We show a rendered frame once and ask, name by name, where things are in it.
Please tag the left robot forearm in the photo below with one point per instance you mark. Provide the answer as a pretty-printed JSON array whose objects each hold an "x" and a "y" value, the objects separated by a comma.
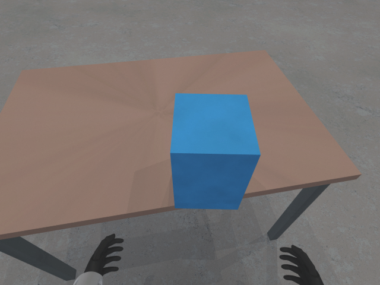
[{"x": 89, "y": 278}]

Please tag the table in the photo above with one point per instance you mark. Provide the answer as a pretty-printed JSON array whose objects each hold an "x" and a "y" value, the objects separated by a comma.
[{"x": 88, "y": 144}]

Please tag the right robot hand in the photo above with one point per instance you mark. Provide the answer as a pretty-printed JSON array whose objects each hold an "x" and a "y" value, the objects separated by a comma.
[{"x": 306, "y": 270}]

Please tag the carton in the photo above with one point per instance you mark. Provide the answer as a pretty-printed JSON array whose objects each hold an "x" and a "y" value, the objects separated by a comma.
[{"x": 214, "y": 150}]

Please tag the left robot hand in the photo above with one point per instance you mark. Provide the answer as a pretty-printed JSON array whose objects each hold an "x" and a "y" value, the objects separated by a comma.
[{"x": 99, "y": 259}]

